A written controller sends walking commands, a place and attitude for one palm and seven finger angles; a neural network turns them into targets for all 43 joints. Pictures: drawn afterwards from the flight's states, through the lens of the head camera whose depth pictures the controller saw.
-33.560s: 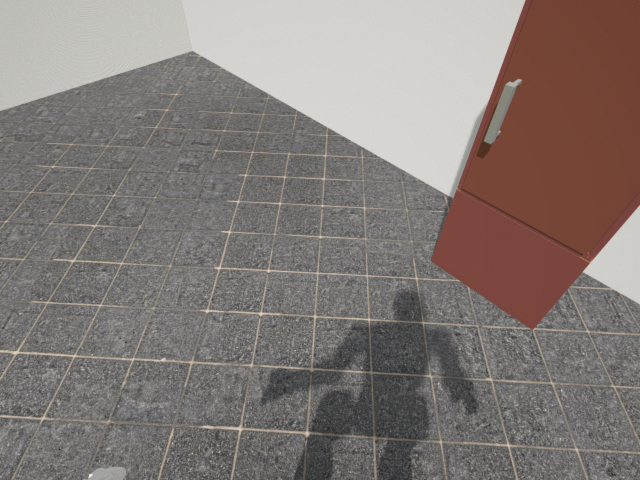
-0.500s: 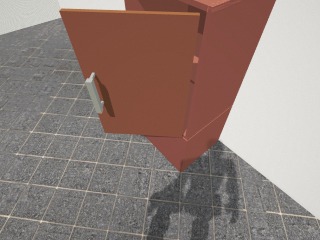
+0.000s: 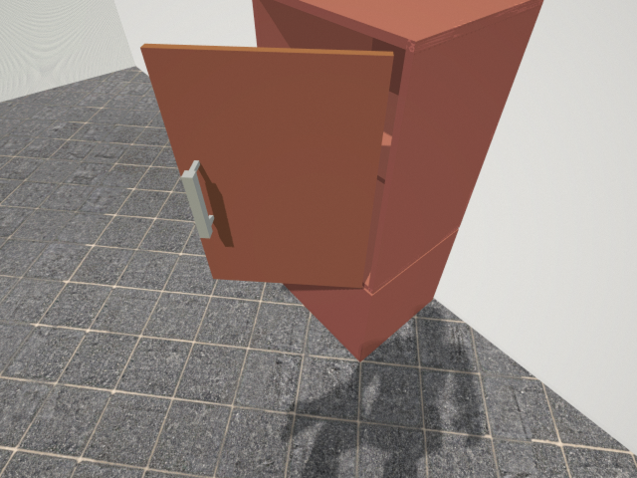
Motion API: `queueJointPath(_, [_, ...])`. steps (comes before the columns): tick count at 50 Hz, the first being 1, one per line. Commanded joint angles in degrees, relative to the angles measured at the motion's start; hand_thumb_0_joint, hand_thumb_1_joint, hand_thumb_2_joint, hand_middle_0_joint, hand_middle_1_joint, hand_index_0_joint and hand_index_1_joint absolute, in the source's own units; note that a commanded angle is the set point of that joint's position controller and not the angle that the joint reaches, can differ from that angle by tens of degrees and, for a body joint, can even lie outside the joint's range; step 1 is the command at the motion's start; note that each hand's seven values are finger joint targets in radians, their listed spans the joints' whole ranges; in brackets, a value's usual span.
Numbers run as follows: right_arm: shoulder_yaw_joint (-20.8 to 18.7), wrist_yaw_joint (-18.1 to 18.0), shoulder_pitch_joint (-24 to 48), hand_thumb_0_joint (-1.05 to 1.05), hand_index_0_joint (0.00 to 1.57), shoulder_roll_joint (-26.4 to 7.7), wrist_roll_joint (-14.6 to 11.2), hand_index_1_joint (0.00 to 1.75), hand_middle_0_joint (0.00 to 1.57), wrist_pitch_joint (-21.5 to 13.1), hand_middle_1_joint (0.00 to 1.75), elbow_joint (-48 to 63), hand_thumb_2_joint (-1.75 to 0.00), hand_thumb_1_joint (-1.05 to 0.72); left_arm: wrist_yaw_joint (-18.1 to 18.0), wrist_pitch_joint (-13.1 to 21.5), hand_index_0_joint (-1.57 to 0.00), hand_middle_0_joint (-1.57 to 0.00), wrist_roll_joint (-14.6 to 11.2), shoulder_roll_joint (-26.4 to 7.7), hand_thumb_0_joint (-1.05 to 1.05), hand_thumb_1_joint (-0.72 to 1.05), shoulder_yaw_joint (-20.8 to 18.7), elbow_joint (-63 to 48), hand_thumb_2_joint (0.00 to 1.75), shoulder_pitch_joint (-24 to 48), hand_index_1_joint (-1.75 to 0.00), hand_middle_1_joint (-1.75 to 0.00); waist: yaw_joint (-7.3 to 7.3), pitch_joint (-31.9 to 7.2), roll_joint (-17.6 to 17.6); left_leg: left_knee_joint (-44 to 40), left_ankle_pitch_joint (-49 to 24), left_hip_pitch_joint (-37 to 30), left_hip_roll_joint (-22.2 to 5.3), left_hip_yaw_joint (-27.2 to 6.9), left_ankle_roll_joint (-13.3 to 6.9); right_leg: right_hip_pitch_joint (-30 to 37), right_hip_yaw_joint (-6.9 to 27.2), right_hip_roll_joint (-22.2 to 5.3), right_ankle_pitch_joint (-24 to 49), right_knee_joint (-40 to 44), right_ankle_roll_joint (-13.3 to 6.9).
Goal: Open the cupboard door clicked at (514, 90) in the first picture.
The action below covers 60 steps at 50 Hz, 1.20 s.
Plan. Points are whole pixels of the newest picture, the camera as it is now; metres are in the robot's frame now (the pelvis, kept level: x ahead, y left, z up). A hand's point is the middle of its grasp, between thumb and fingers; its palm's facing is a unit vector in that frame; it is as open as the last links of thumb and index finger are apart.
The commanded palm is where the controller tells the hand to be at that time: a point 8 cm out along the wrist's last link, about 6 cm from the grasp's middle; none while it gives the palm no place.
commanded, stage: look again from close up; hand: left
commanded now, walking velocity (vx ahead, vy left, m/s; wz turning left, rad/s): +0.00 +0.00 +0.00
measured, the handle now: (201, 200) +0.64 +0.28 -0.04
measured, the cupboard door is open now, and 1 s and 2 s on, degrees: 45 45 45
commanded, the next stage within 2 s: shuffle to correct the standing spot in 0.38 s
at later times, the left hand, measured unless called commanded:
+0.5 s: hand out of the picture +0.00 +0.24 -0.16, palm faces -0.02 -0.96 -0.27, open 7.4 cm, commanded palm none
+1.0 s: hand out of the picture +0.03 +0.23 -0.17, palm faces -0.03 -0.99 -0.14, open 7.4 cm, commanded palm none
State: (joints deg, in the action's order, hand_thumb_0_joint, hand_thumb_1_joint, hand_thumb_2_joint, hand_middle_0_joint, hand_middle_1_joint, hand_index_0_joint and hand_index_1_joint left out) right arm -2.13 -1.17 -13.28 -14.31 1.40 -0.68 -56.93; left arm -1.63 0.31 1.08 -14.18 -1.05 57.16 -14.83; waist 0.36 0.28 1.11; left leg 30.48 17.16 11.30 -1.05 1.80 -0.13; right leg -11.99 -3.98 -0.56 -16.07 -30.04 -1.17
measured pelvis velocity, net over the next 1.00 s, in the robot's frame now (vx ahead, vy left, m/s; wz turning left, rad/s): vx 0.02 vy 0.07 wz -0.04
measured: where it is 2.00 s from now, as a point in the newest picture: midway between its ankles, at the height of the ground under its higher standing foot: outside the picture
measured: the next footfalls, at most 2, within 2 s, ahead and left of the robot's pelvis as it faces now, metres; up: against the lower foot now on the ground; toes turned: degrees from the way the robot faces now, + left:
right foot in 1.14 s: +0.13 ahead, -0.08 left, +0.00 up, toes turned -10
left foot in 1.36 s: +0.14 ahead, +0.21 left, +0.00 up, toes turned +1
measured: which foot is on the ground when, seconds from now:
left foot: down 0.00-1.00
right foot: down 0.00-0.80, up 0.82-1.00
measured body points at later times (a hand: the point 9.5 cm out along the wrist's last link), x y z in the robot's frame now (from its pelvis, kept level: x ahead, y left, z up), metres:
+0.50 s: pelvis -0.03 +0.02 +0.01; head -0.05 +0.02 +0.46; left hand +0.01 +0.29 -0.14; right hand +0.01 -0.25 -0.13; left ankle -0.01 +0.12 -0.73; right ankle +0.00 -0.11 -0.73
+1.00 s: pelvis +0.02 +0.07 +0.01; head +0.03 +0.08 +0.46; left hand +0.03 +0.28 -0.16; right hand -0.06 -0.13 -0.14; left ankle -0.01 +0.12 -0.73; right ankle +0.04 -0.07 -0.69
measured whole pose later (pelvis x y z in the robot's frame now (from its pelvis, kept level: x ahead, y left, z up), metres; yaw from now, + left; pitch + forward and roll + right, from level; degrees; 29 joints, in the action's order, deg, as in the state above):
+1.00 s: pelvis +0.02 +0.07 +0.01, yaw -2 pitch -2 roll -2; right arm -0.1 -1.3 -25.8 -6.0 1.3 -2.2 -63.9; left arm -1.4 -1.4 2.2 -7.2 -1.4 60.6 -18.8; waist 1.6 1.6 -0.4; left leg 23.2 16.0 6.2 2.5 6.4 -6.2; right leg -21.9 -5.5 -4.5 -23.1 -46.1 -0.8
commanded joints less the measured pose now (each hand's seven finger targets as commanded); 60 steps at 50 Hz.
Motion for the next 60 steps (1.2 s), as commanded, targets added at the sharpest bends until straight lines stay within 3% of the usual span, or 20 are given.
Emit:
queueJointPath(1, [-1.18,-0.32,2.11,0.0,0.2,-9.87,-0.1,0.3,0.2,-1.23,0.3,4.22,-0.9,-0.9,-0.02,1.66,-0.2,-0.2,-0.31,-10.47,0.0,0.9,-1.9,-4.33,0.9,2.31,-0.3,-0.3,-0.01,0.76,-1.28,-6.47,-12.52,1.94,-4.94,-4.86,-2.6,0.77,7.16,-6.15,11.04,6.79,-2.01])
queueJointPath(9, [-0.31,0.51,4.84,0.0,0.2,-11.96,-0.01,0.3,0.2,-0.92,0.3,3.56,-0.9,-0.9,0.67,1.06,-0.2,-0.2,-0.18,-12.2,0.0,0.9,-0.99,-3.49,0.9,4.88,-0.3,-0.3,-0.27,2.45,-0.79,-11.5,-3.24,3.31,-4.84,-5.92,-2.17,0.18,7.64,-6.18,0.22,10.96,-0.82])
queueJointPath(16, [0.17,0.75,4.08,0.0,0.2,-11.77,-0.11,0.3,0.2,-0.82,0.3,1.99,-0.9,-0.9,0.76,0.89,-0.2,-0.2,-0.15,-11.66,0.0,0.9,-0.45,-2.03,0.9,4.16,-0.3,-0.3,-0.37,2.42,-1.58,-13.39,-0.68,3.87,-4.81,-6.44,-1.81,0.71,7.16,-6.49,-0.38,12.04,-0.16])
queueJointPath(26, [1.05,0.71,-1.23,0.0,0.2,-6.33,-0.28,0.3,0.2,-0.05,0.3,-2.77,-0.9,-0.9,0.15,0.41,-0.2,-0.2,-0.09,-5.98,0.0,0.9,0.48,1.65,0.9,-1.77,-0.3,-0.3,-0.45,2.16,-1.28,-13.65,4.36,4.78,-4.12,-5.58,-1.19,1.55,7.04,-6.69,-3.96,12.47,0.5])
queueJointPath(30, [0.91,0.71,-4.66,0.0,0.2,-4.37,-0.05,0.3,0.2,0.98,0.3,-3.67,-0.9,-0.9,-0.04,-0.26,-0.2,-0.2,0.31,-4.96,0.0,0.9,-0.27,2.18,0.9,-5.47,-0.3,-0.3,-0.82,5.6,-2.86,-10.47,11.58,8.16,-2.38,-3.97,-1.48,-1.64,9.98,-7.58,-15.95,13.52,-0.71])
queueJointPath(34, [0.78,0.61,-8.17,0.0,0.2,-1.58,-0.15,0.3,0.2,0.95,0.3,-3.59,-0.9,-0.9,-0.42,-0.1,-0.2,-0.2,0.09,-5.44,0.0,0.9,-1.72,1.98,0.9,-8.44,-0.3,-0.3,-0.62,6.14,-8.53,-0.26,6.33,9.5,0.03,0.51,-1.08,-2.31,16.43,-12.74,-21.06,16.96,-4.37])
queueJointPath(36, [0.53,0.52,-11.07,0.0,0.2,-0.31,-0.19,0.3,0.2,0.72,0.3,-3.89,-0.9,-0.9,-0.52,-0.23,-0.2,-0.2,0.11,-4.73,0.0,0.9,-2.25,1.34,0.9,-7.51,-0.3,-0.3,0.62,5.84,-6.43,-0.66,6.29,5.02,-0.17,0.88,-1.29,-6.91,14.68,-12.73,-21.42,15.5,-4.8])
queueJointPath(38, [0.34,0.43,-14.0,0.0,0.2,-0.31,-0.25,0.3,0.2,0.44,0.3,-4.2,-0.9,-0.9,-0.38,-0.54,-0.2,-0.2,0.38,-2.61,0.0,0.9,-2.2,0.79,0.9,-6.73,-0.3,-0.3,1.44,8.21,-1.88,-6.69,9.92,3.85,-1.51,-1.96,-2.2,-9.92,9.74,-8.43,-19.06,9.39,-3.31])
queueJointPath(40, [-0.37,-0.03,-17.21,0.0,0.2,-3.21,-0.1,0.3,0.2,-0.12,0.3,-4.83,-0.9,-0.9,-0.05,-0.65,-0.2,-0.2,0.8,1.68,0.0,0.9,-1.44,0.02,0.9,-6.4,-0.3,-0.3,2.4,10.05,10.11,-19.53,20.73,2.53,-10.7,-15.98,-6.17,-14.55,-0.73,-1.14,-11.0,-7.37,-0.25])
queueJointPath(41, [-0.64,-0.43,-18.08,0.0,0.2,-3.84,-0.19,0.3,0.2,-0.53,0.3,-5.03,-0.9,-0.9,0.06,-0.41,-0.2,-0.2,1.05,3.25,0.0,0.9,-0.98,-0.74,0.9,-4.57,-0.3,-0.3,2.68,11.54,11.05,-23.18,18.91,-0.33,-15.03,-22.58,-9.58,-19.86,-1.25,-0.66,-10.7,-16.22,0.1])
queueJointPath(42, [-0.43,-0.55,-18.3,0.0,0.2,-3.0,-0.38,0.3,0.2,-0.98,0.3,-5.11,-0.9,-0.9,0.26,-0.02,-0.2,-0.2,1.05,3.18,0.0,0.9,-0.92,-1.51,0.9,-3.35,-0.3,-0.3,2.49,10.92,7.7,-22.75,12.17,-3.65,-16.82,-23.89,-12.37,-23.48,0.94,-2.88,-11.36,-21.88,-0.34])
queueJointPath(44, [0.31,-0.74,-16.47,0.0,0.2,-1.16,-0.27,0.3,0.2,-1.79,0.3,-4.67,-0.9,-0.9,0.79,0.75,-0.2,-0.2,0.68,4.23,0.0,0.9,-1.08,-1.59,0.9,-2.38,-0.3,-0.3,1.65,8.68,2.04,-20.33,-1.7,-5.24,-15.69,-18.54,-13.25,-22.43,1.67,-5.48,-9.81,-22.79,-0.18])
queueJointPath(47, [0.68,-1.05,-16.21,0.0,0.2,-0.08,-0.34,0.3,0.2,-2.48,0.3,-5.27,-0.9,-0.9,1.0,0.8,-0.2,-0.2,0.34,5.91,0.0,0.9,-0.88,-1.59,0.9,-2.25,-0.3,-0.3,1.03,6.39,2.59,-18.13,-15.38,-4.99,-12.98,-11.62,-12.71,-16.36,-0.81,-5.21,-7.33,-16.78,0.45])
queueJointPath(52, [0.52,-1.12,-17.0,0.0,0.2,0.6,-0.19,0.3,0.2,-2.11,0.3,-6.71,-0.9,-0.9,0.82,0.64,-0.2,-0.2,0.31,6.1,0.0,0.9,-1.26,-1.85,0.9,-1.65,-0.3,-0.3,0.38,6.43,3.58,-15.67,-16.17,-2.36,-11.35,-8.58,-11.28,-8.31,-2.93,-3.26,-3.05,-7.13,0.16])
queueJointPath(54, [0.47,-1.13,-16.17,0.0,0.2,0.95,-0.46,0.3,0.2,-1.95,0.3,-6.74,-0.9,-0.9,0.67,0.98,-0.2,-0.2,0.46,5.41,0.0,0.9,-1.76,-0.92,0.9,-4.85,-0.3,-0.3,-1.51,5.74,1.52,-10.27,-18.12,0.89,-9.26,-5.92,-8.95,0.11,-3.89,-2.36,1.56,0.36,-0.25])
queueJointPath(55, [0.42,-0.97,-15.44,0.0,0.2,1.2,-0.87,0.3,0.2,-2.0,0.3,-6.25,-0.9,-0.9,0.41,1.45,-0.2,-0.2,0.48,3.81,0.0,0.9,-2.24,0.25,0.9,-8.99,-0.3,-0.3,-3.52,3.74,-0.74,-4.23,-17.84,5.95,-7.19,-3.36,-6.96,9.46,-1.49,-4.43,4.3,3.5,-1.39])
queueJointPath(56, [0.42,-0.62,-14.98,0.0,0.2,2.44,-1.33,0.3,0.2,-2.16,0.3,-5.08,-0.9,-0.9,-0.09,2.06,-0.2,-0.2,0.64,0.01,0.0,0.9,-3.07,1.74,0.9,-14.79,-0.3,-0.3,-5.41,0.55,-7.92,6.02,-8.93,16.3,-2.57,0.89,-4.37,20.61,11.21,-14.63,4.02,6.0,-5.61])
queueJointPath(57, [0.11,-0.18,-13.33,0.0,0.2,3.29,-0.9,0.3,0.2,-2.04,0.3,-2.97,-0.9,-0.9,-0.64,2.23,-0.2,-0.2,0.26,-4.58,0.0,0.9,-4.13,2.61,0.9,-18.78,-0.3,-0.3,-6.12,0.15,-14.9,18.3,12.9,25.95,2.1,5.6,-1.63,24.68,26.59,-27.44,7.26,12.69,-12.38])
queueJointPath(58, [-0.61,-0.04,-9.85,0.0,0.2,1.68,-0.31,0.3,0.2,-1.61,0.3,-1.63,-0.9,-0.9,-1.02,2.13,-0.2,-0.2,-0.03,-5.84,0.0,0.9,-4.76,2.26,0.9,-19.15,-0.3,-0.3,-6.51,1.76,-8.79,27.29,17.01,26.95,-1.05,0.5,-1.39,17.93,28.35,-29.98,3.59,15.76,-15.82])
queueJointPath(60, [-1.1,1.22,-6.23,0.0,0.2,2.58,0.09,0.3,0.2,-0.24,0.3,0.13,-0.9,-0.9,-1.55,2.08,-0.2,-0.2,0.29,-3.31,0.0,0.9,-4.6,-0.04,0.9,-10.75,-0.3,-0.3,-3.45,7.93,-11.47,33.02,12.2,27.11,-6.02,-4.16,-1.29,3.31,23.73,-26.78,-11.6,19.7,-12.83])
